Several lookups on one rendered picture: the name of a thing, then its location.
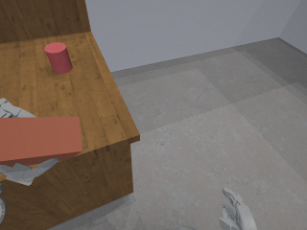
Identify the right robot hand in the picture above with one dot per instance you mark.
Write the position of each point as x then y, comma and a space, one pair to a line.
240, 218

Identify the table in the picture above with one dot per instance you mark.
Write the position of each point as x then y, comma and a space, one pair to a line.
102, 172

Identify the left robot hand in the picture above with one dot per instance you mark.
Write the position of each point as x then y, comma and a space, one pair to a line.
20, 173

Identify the sponge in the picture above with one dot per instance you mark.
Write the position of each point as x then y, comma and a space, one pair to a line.
34, 140

